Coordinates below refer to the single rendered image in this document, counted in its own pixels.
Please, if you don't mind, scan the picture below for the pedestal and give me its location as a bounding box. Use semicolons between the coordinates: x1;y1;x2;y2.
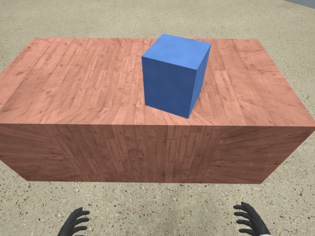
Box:
0;38;315;184

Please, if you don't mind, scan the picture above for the carton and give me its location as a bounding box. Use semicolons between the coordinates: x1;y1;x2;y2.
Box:
142;33;211;119

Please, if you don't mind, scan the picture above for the robot left hand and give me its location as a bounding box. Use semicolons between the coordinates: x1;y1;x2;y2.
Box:
57;207;90;236

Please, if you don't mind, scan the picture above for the robot right hand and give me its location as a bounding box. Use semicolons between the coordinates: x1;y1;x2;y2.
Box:
233;202;271;236

